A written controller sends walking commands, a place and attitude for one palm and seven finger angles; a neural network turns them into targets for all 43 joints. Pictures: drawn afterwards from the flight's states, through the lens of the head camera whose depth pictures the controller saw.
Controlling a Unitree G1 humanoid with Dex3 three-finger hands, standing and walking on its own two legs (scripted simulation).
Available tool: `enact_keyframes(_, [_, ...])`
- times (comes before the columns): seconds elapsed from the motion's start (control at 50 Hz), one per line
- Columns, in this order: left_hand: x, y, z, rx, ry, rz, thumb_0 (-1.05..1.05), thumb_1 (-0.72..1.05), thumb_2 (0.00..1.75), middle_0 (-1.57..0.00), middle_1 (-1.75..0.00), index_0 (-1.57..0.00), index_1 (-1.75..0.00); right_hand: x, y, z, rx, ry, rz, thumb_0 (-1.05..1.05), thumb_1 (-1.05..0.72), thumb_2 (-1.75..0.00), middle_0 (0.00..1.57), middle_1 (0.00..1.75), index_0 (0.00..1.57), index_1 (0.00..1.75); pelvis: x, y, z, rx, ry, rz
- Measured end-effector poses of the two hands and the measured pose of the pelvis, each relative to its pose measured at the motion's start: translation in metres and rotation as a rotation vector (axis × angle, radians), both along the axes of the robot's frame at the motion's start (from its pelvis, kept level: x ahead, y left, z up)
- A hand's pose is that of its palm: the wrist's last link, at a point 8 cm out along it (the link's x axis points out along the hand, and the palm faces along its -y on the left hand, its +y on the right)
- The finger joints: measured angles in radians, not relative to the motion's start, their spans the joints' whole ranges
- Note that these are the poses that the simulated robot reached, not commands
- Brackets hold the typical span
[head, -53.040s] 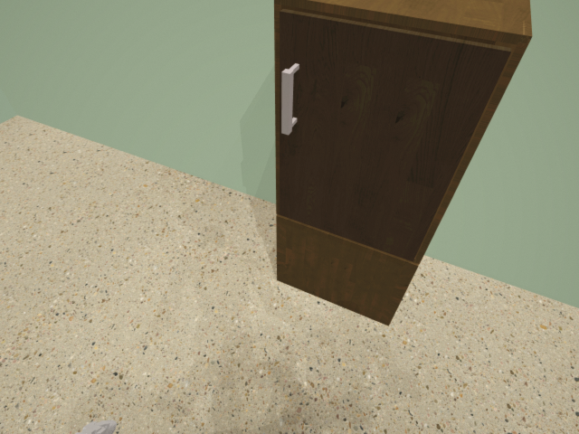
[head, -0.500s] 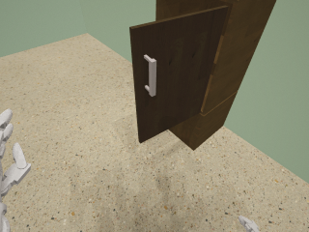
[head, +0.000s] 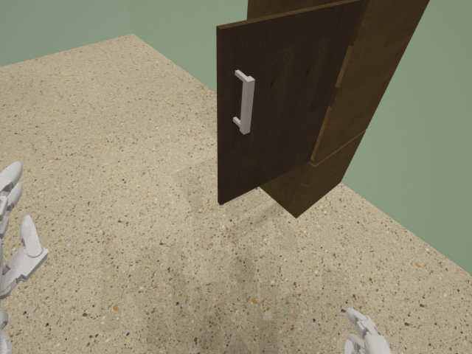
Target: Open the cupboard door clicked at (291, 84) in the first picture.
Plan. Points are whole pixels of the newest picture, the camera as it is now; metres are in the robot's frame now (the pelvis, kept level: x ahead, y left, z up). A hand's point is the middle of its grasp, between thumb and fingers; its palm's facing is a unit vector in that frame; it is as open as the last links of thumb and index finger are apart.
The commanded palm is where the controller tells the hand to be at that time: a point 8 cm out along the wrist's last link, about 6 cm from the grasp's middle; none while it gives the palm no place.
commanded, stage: stop stepping back and stand still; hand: left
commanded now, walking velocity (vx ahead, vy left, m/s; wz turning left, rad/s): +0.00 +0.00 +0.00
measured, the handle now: (242, 103) +0.65 +0.04 +0.08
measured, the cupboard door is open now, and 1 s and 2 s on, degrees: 82 82 82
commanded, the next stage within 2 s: let the arm hang, fingers relaxed in 0.12 s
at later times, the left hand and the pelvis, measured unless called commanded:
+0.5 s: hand out of the picture +0.09 +0.17 -0.16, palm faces -0.05 -0.97 -0.22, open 7.4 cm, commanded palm none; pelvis +0.00 -0.01 -0.01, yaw +1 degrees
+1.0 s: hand out of the picture +0.05 +0.22 -0.15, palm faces +0.05 -0.94 -0.34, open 7.4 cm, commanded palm none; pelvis +0.02 -0.03 +0.00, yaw +2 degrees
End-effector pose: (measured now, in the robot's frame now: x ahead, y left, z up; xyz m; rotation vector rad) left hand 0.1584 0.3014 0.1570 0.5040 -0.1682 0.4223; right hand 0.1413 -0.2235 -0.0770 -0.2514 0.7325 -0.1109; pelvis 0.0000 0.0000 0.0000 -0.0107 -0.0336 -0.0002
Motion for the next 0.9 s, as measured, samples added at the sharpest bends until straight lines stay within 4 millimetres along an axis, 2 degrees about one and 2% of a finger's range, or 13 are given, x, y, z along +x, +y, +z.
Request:
enact_keyframes(0.16, [0.006, -0.005, 0.024, 0.071, -0.071, -0.042, 0.02, 0.89, 0.9, -0.22, -0.3, -0.21, -0.3, 0.007, -0.001, 0.001, 0.007, -0.012, -0.006, 0.01, -0.9, -0.9, 0.2, 0.3, 0.2, 0.3, 0.008, -0.001, 0.0, -0.004, 0.005, 0.001])
enact_keyframes(0.22, [0.011, -0.003, 0.022, 0.071, -0.055, -0.04, 0.02, 0.89, 0.9, -0.21, -0.3, -0.21, -0.3, 0.013, -0.004, 0.001, 0.011, -0.019, -0.016, 0.01, -0.9, -0.9, 0.2, 0.3, 0.2, 0.3, 0.01, 0.0, 0.001, -0.006, 0.011, -0.003])
enact_keyframes(0.24, [0.016, -0.001, 0.013, 0.07, -0.021, -0.047, 0.01, 0.89, 0.9, -0.21, -0.3, -0.21, -0.3, 0.015, -0.005, -0.002, 0.019, -0.019, -0.003, 0.01, -0.9, -0.9, 0.2, 0.3, 0.2, 0.3, 0.011, 0.001, 0.0, -0.007, 0.021, 0.007])
enact_keyframes(0.26, [0.023, 0.002, -0.005, 0.049, 0.058, -0.052, 0.01, 0.89, 0.9, -0.21, -0.3, -0.2, -0.3, 0.017, -0.008, -0.009, 0.026, 0.002, 0.015, 0.01, -0.9, -0.9, 0.2, 0.3, 0.2, 0.3, 0.01, 0.002, -0.002, -0.006, 0.028, 0.015])
enact_keyframes(0.3, [0.034, 0.007, -0.06, -0.042, 0.294, -0.032, 0.01, 0.89, 0.9, -0.21, -0.3, -0.2, -0.3, 0.017, -0.015, -0.024, 0.033, 0.064, 0.028, 0.01, -0.9, -0.9, 0.2, 0.3, 0.2, 0.3, 0.007, 0.004, -0.006, 0.002, 0.036, 0.02])
enact_keyframes(0.36, [0.024, -0.003, -0.153, -0.182, 0.683, 0.007, 0.01, 0.9, 0.9, -0.2, -0.3, -0.19, -0.29, 0.01, -0.028, -0.042, 0.034, 0.139, 0.005, 0.01, -0.9, -0.9, 0.2, 0.3, 0.2, 0.3, 0.003, 0.004, -0.011, 0.019, 0.035, 0.014])
enact_keyframes(0.44, [-0.029, -0.044, -0.245, -0.346, 1.073, 0.005, 0.01, 0.9, 0.9, -0.2, -0.29, -0.19, -0.29, -0.018, -0.045, -0.051, 0.016, 0.251, -0.034, 0.0, -0.9, -0.9, 0.2, 0.3, 0.2, 0.3, 0.001, -0.005, -0.012, 0.028, 0.024, 0.012])
enact_keyframes(0.5, [-0.074, -0.079, -0.287, -0.471, 1.26, 0.0, 0.02, 0.91, 0.9, -0.2, -0.29, -0.2, -0.29, -0.048, -0.056, -0.052, -0.019, 0.371, -0.056, 0.0, -0.9, -0.9, 0.2, 0.3, 0.2, 0.3, 0.0, -0.012, -0.011, 0.024, 0.016, 0.023])
enact_keyframes(0.54, [-0.099, -0.093, -0.303, -0.541, 1.336, 0.03, 0.01, 0.92, 0.9, -0.21, -0.3, -0.2, -0.29, -0.07, -0.061, -0.052, -0.041, 0.455, -0.07, 0.0, -0.9, -0.9, 0.2, 0.3, 0.2, 0.3, 0.0, -0.016, -0.01, 0.019, 0.012, 0.031])
enact_keyframes(0.64, [-0.142, -0.086, -0.309, -0.585, 1.432, 0.135, 0.01, 0.96, 0.9, -0.21, -0.3, -0.21, -0.3, -0.111, -0.065, -0.053, -0.055, 0.622, -0.086, 0.0, -0.91, -0.9, 0.2, 0.3, 0.2, 0.3, 0.002, -0.024, -0.006, 0.007, 0.013, 0.046])
enact_keyframes(0.72, [-0.161, -0.072, -0.3, -0.569, 1.472, 0.212, 0.01, 0.94, 0.9, -0.21, -0.3, -0.2, -0.3, -0.123, -0.062, -0.058, -0.029, 0.669, -0.093, 0.0, -0.91, -0.9, 0.2, 0.3, 0.2, 0.3, 0.005, -0.026, -0.003, 0.005, 0.01, 0.049])
enact_keyframes(0.8, [-0.165, -0.057, -0.289, -0.532, 1.478, 0.27, 0.01, 0.93, 0.9, -0.21, -0.3, -0.2, -0.29, -0.12, -0.057, -0.065, 0.005, 0.665, -0.092, 0.0, -0.9, -0.9, 0.2, 0.3, 0.2, 0.3, 0.008, -0.027, -0.001, 0.007, 0.006, 0.046])
enact_keyframes(0.9, [-0.148, -0.045, -0.278, -0.491, 1.443, 0.291, 0.01, 0.91, 0.9, -0.21, -0.3, -0.2, -0.29, -0.106, -0.052, -0.071, 0.034, 0.634, -0.085, 0.0, -0.9, -0.9, 0.2, 0.3, 0.2, 0.3, 0.013, -0.027, 0.0, 0.009, 0.002, 0.043])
